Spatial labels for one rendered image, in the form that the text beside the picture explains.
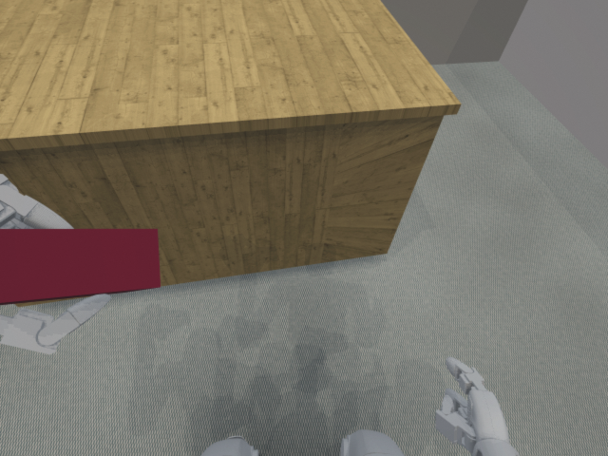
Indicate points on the robot right thigh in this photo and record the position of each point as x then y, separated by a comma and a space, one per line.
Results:
365, 442

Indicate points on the robot right hand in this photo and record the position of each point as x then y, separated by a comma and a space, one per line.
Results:
467, 422

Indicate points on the table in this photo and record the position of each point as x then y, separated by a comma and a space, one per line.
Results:
255, 135

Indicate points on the robot left shin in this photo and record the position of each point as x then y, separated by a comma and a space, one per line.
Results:
233, 437

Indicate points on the robot left hand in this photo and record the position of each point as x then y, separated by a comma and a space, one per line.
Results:
29, 329

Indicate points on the sponge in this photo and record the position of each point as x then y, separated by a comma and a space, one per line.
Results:
48, 264

